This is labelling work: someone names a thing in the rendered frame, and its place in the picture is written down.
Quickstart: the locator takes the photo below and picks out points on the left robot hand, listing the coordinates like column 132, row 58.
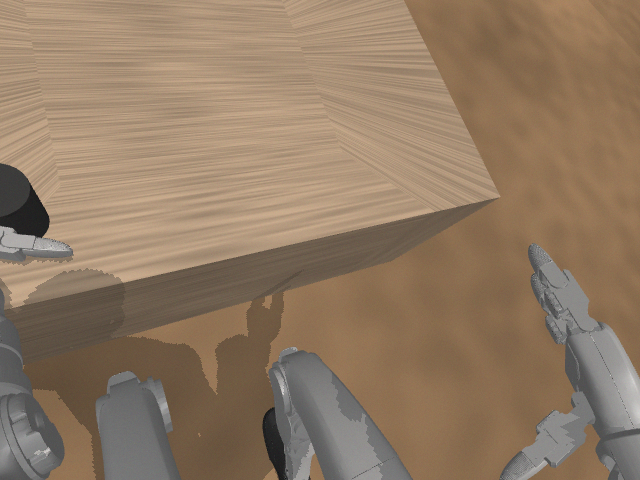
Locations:
column 14, row 246

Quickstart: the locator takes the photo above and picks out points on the left robot arm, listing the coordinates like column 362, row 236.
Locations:
column 30, row 445

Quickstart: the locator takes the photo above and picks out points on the can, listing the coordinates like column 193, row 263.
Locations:
column 20, row 207

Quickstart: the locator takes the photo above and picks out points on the right robot hand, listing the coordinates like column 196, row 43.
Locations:
column 606, row 384

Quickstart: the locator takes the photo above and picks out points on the right robot foot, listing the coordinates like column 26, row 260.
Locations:
column 274, row 443

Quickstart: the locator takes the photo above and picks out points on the right robot arm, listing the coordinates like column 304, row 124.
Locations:
column 620, row 453

